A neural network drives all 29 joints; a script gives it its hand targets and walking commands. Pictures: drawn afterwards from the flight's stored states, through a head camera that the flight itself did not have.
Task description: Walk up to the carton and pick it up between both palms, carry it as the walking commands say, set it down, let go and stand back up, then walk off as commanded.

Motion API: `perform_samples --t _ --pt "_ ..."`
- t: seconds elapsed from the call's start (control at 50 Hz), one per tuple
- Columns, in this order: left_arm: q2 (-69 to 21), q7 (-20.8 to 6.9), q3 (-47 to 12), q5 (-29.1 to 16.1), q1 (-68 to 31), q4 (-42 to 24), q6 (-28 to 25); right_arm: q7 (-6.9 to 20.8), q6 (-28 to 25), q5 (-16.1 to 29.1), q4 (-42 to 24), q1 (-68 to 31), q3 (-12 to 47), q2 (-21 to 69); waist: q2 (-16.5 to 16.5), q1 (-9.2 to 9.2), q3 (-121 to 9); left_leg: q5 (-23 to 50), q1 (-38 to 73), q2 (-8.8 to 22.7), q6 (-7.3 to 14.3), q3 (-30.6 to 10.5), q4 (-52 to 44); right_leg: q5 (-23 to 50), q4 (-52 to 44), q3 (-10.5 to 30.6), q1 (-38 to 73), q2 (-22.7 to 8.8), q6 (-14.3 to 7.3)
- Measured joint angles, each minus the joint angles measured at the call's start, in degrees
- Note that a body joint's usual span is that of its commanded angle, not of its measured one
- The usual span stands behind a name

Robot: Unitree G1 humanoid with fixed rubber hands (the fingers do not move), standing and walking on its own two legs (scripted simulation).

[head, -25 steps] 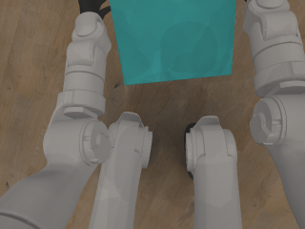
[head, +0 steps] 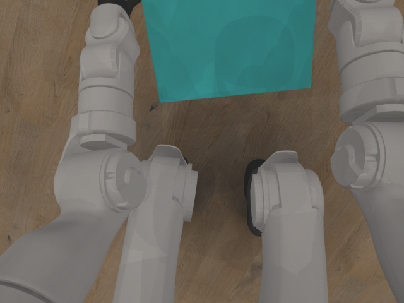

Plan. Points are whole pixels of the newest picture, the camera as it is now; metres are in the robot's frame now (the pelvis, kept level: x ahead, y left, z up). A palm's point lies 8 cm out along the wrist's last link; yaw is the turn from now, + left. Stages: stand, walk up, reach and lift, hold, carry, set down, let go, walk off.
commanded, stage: set down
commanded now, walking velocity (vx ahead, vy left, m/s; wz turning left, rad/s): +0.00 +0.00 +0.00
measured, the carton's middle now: (224, 0) +0.56 -0.01 -0.25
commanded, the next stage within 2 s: none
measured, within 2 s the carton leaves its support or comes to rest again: rests again in 0.46 s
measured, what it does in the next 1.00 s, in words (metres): stands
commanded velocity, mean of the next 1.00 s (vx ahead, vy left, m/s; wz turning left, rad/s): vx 0.00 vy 0.00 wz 0.00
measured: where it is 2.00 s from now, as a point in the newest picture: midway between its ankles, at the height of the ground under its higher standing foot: (214, 206)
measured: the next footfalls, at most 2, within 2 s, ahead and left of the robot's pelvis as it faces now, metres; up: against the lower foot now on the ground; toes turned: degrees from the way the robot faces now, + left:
none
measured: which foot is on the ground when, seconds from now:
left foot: down 0.00-1.00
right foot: down 0.00-1.00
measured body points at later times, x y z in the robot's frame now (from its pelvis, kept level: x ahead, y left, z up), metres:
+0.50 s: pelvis +0.01 +0.00 +0.00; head +0.38 -0.03 +0.25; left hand +0.54 +0.16 -0.18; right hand +0.57 -0.17 -0.19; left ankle +0.11 +0.13 -0.35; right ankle +0.10 -0.11 -0.35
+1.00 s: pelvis +0.00 +0.00 -0.01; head +0.36 -0.03 +0.24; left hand +0.53 +0.16 -0.19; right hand +0.57 -0.17 -0.19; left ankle +0.10 +0.13 -0.35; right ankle +0.10 -0.11 -0.35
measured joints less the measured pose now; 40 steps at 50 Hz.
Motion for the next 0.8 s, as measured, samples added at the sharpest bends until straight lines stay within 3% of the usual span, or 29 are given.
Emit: perform_samples --t 0.38,0.8 --pt "0.83 -1.12 -1.06 -1.42 0.5 1.56 -1.2 0.66 -1.19 -0.97 -1.46 1.84 -1.88 0.38 0.3 0.06 -0.55 -1.58 -0.63 0.37 0.59 0.72 1.17 -1.75 1.29 0.15 -0.58 -0.58 -0.12" --pt "4.25 -0.29 -5.92 -6.45 -1.03 8.04 -2.27 -0.22 -2.04 1.91 3.19 -0.01 3.11 -1.36 0.75 0.23 3.58 -1.02 0.76 0.7 0.25 1.04 2.99 -1.13 3.42 -0.37 0.47 -1.44 -1.05"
